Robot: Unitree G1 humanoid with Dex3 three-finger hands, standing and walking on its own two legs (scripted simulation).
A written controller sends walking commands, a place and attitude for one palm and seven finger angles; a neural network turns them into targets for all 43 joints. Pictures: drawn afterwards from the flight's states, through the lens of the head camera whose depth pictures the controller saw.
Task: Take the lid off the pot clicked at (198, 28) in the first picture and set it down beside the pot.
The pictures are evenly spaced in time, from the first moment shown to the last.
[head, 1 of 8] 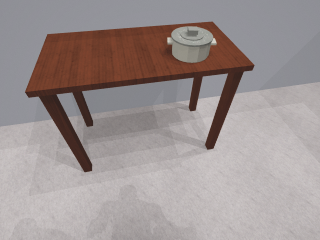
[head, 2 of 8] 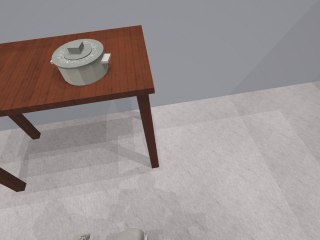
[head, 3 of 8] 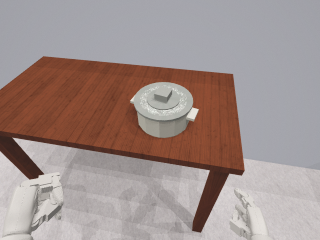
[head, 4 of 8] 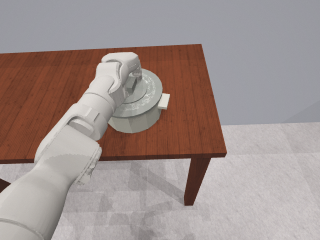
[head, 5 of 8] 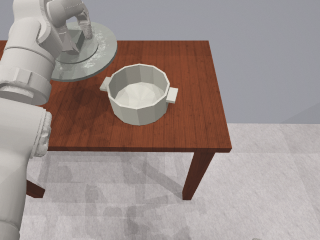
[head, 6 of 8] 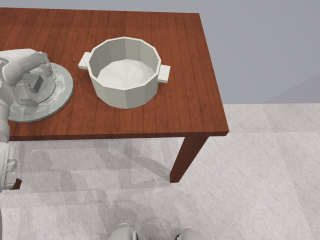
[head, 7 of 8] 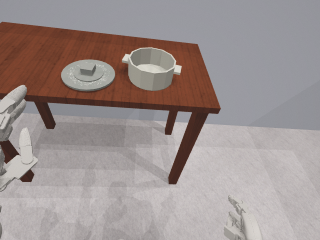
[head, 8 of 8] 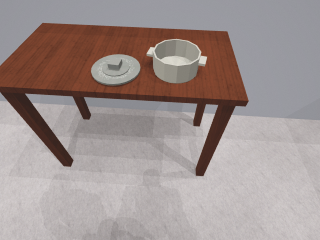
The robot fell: no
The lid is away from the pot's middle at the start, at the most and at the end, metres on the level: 0.00 0.25 0.25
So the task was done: yes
